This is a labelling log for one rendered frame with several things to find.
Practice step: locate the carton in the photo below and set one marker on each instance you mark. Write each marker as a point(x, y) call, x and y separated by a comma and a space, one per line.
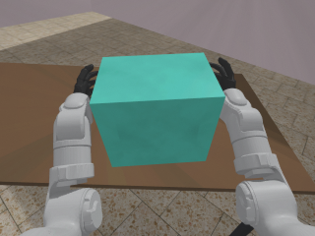
point(156, 109)

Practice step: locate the table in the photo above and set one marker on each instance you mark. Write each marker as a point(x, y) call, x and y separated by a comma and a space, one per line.
point(30, 97)

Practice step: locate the right robot upper arm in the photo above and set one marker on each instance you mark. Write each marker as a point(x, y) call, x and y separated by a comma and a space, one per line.
point(269, 207)

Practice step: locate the left robot forearm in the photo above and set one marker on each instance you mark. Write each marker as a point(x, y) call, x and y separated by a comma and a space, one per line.
point(72, 141)

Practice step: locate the robot left hand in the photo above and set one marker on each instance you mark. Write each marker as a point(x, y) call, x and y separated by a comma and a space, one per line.
point(84, 83)

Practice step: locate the robot right hand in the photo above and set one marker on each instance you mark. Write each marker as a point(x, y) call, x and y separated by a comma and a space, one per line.
point(225, 75)

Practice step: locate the right robot forearm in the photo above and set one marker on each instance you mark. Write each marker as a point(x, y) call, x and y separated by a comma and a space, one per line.
point(253, 155)

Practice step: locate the left robot upper arm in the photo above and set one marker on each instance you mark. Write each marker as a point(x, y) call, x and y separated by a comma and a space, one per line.
point(75, 212)

